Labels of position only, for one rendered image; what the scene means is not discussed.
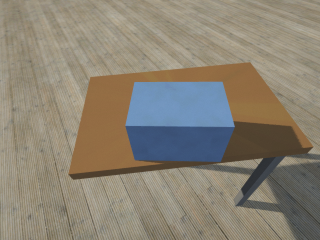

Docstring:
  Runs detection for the carton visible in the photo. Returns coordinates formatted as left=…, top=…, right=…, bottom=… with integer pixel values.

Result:
left=125, top=81, right=235, bottom=162

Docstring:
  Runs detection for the table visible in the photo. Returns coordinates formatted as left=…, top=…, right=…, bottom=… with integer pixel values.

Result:
left=68, top=62, right=313, bottom=206

